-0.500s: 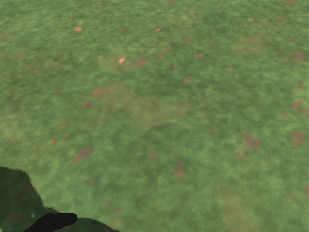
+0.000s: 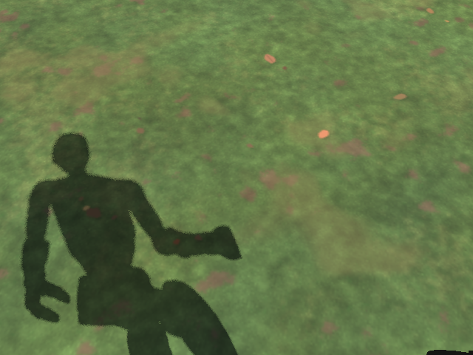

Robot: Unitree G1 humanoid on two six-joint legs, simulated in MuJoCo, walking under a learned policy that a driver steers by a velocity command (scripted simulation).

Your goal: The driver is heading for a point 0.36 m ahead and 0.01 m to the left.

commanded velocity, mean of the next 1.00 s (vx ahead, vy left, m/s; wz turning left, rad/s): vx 0.22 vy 0.00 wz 0.25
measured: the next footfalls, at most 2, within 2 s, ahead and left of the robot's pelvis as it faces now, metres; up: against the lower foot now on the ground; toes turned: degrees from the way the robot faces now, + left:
right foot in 0.42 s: +0.44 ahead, -0.08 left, +0.00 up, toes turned +14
left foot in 0.72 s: +0.32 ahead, +0.15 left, +0.00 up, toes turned +11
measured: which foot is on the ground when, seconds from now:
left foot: down 0.00-0.44, up 0.46-0.70, down 0.72-1.00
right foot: up 0.00-0.40, down 0.42-1.00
